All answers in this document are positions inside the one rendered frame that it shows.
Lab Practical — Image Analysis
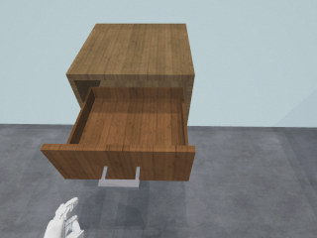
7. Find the handle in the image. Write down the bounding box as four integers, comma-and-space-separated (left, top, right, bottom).
98, 166, 141, 190

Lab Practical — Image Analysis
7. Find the left robot hand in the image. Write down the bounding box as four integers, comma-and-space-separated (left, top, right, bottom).
44, 197, 84, 238

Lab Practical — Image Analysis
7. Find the drawer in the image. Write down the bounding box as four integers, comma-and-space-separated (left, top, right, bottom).
41, 86, 196, 181

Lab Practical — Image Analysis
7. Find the cabinet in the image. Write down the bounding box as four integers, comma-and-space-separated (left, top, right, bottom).
65, 23, 195, 127

